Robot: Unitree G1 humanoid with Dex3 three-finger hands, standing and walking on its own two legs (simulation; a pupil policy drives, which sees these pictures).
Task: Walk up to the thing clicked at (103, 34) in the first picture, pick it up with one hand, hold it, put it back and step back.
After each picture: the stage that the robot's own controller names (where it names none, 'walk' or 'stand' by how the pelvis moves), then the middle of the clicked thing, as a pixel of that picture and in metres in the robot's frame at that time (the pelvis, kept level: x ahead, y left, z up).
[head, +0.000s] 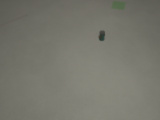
stand; (102, 35) +1.50 -0.23 -0.72
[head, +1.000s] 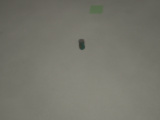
walk; (81, 44) +1.37 +0.13 -0.70
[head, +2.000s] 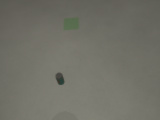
walk; (60, 78) +0.82 +0.28 -0.71
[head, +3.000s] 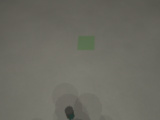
walk; (69, 113) +0.53 +0.19 -0.71
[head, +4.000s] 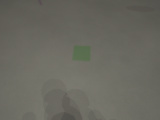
stand; out of the picture +0.43 +0.18 -0.71
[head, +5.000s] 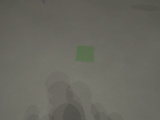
stand; out of the picture +0.39 +0.17 -0.72
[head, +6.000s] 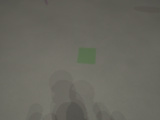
stand; out of the picture +0.37 +0.16 -0.72
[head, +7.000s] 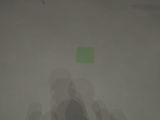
stand; out of the picture +0.36 +0.17 -0.72
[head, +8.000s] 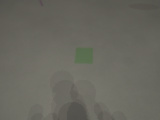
stand; out of the picture +0.37 +0.18 -0.72
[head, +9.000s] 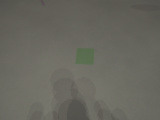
stand; out of the picture +0.36 +0.18 -0.73
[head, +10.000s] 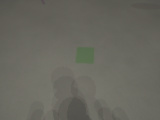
stand; out of the picture +0.36 +0.18 -0.73
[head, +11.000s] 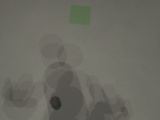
go down; (55, 103) +0.41 +0.16 -0.60
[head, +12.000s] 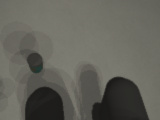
go down; (35, 63) +0.48 +0.17 -0.32
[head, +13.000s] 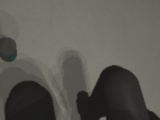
close in; (7, 50) +0.47 +0.19 -0.27
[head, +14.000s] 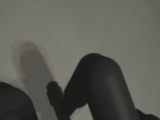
close; out of the picture +0.47 +0.22 -0.24
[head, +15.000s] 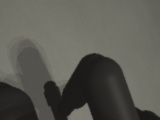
close; out of the picture +0.46 +0.23 -0.24
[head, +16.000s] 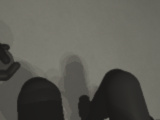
lift; (3, 64) +0.38 +0.24 -0.17
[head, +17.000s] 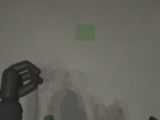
lift; out of the picture +0.37 +0.23 -0.63
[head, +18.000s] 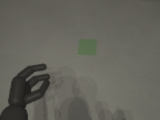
go down; out of the picture +0.33 +0.24 -0.70
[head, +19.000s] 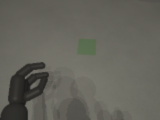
stand; out of the picture +0.34 +0.24 -0.70
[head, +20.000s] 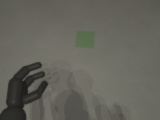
stand; out of the picture +0.35 +0.24 -0.68
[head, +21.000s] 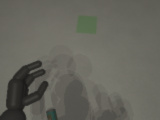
stand; (52, 118) +0.35 +0.23 -0.64
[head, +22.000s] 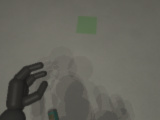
stand; (53, 118) +0.36 +0.22 -0.64
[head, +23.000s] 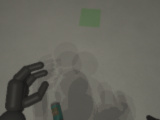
stand; (56, 112) +0.37 +0.21 -0.61
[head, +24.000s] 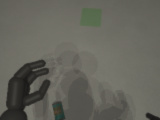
stand; (58, 111) +0.37 +0.20 -0.61
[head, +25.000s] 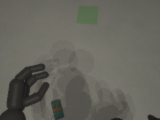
stand; (57, 109) +0.38 +0.19 -0.60
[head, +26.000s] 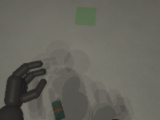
stand; (58, 110) +0.38 +0.18 -0.61
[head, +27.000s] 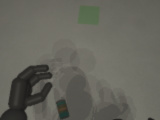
stand; (62, 109) +0.38 +0.17 -0.60
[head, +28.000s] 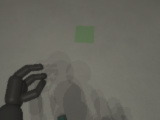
stand; out of the picture +0.36 +0.15 -0.68
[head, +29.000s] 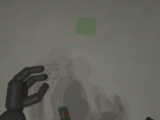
stand; (64, 116) +0.38 +0.14 -0.64
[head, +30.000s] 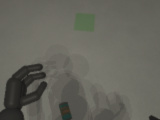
close; (65, 111) +0.39 +0.12 -0.63
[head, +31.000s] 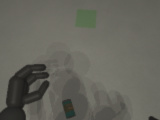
close; (68, 108) +0.40 +0.11 -0.61
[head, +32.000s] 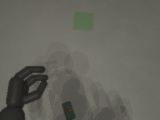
close; (68, 111) +0.39 +0.10 -0.63
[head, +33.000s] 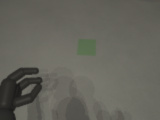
close; out of the picture +0.37 +0.10 -0.69
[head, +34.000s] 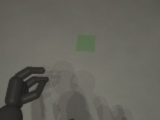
close; out of the picture +0.38 +0.11 -0.70
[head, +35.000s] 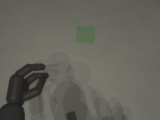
stand; out of the picture +0.38 +0.09 -0.68
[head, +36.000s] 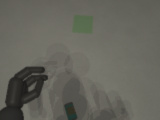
close; (70, 111) +0.39 +0.09 -0.65
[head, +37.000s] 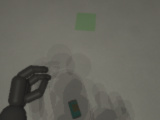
close; (74, 109) +0.40 +0.07 -0.63
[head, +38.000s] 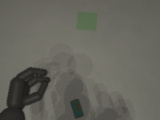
close; (76, 108) +0.40 +0.06 -0.62
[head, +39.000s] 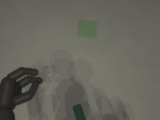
close; (79, 113) +0.40 +0.05 -0.65
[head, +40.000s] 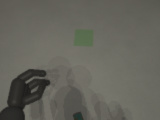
stand; out of the picture +0.39 +0.04 -0.68
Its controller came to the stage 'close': yes
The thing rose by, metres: 0.26
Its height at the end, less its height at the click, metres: -0.02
